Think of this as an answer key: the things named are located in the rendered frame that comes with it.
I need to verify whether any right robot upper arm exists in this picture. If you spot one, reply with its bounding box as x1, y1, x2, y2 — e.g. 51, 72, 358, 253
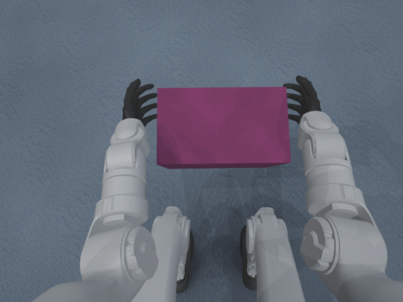
300, 215, 403, 302

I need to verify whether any left robot forearm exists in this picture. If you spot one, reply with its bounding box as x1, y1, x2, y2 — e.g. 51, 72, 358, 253
80, 118, 150, 270

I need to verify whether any robot left shin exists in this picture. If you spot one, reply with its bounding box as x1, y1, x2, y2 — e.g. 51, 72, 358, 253
152, 206, 187, 279

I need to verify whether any right robot forearm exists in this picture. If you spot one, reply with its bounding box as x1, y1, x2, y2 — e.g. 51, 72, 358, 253
297, 111, 387, 268

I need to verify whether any right robot hand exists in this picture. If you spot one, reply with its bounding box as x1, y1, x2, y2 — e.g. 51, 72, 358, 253
283, 75, 321, 124

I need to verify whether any left robot hand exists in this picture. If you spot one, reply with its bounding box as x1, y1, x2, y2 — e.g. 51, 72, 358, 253
122, 79, 157, 127

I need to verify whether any carton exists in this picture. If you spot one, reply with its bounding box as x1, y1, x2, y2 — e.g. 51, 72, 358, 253
157, 87, 291, 169

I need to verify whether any left robot upper arm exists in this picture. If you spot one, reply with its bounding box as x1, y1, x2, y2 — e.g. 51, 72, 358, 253
31, 225, 159, 302

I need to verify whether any robot right thigh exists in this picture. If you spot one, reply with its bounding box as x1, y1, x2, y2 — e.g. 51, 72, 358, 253
246, 214, 305, 302

